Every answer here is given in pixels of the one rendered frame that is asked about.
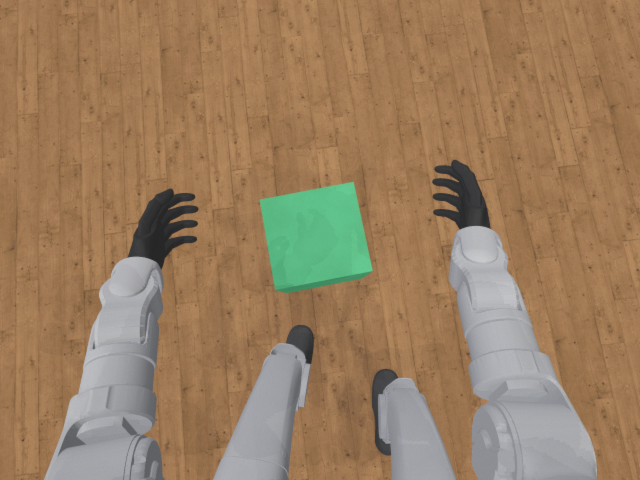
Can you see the robot right thigh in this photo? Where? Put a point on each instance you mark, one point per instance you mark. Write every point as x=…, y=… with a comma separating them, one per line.
x=417, y=449

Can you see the robot right forearm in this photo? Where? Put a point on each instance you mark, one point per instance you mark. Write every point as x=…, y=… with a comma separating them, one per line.
x=507, y=364

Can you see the robot right upper arm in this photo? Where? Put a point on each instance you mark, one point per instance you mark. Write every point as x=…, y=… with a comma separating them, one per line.
x=513, y=440

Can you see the robot left forearm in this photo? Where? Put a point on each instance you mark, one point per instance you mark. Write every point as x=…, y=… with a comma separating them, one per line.
x=115, y=397

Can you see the robot left shin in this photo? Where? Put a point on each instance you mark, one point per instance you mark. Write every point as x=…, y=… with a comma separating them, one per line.
x=286, y=348

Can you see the robot right hand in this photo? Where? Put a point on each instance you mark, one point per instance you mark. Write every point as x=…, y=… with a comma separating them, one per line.
x=470, y=203

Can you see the carton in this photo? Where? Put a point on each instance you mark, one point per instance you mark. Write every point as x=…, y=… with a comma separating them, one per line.
x=315, y=238

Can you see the robot left upper arm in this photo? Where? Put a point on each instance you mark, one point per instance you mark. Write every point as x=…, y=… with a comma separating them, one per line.
x=133, y=457

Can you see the robot left hand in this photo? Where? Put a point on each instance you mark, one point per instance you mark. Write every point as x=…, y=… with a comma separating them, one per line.
x=151, y=238

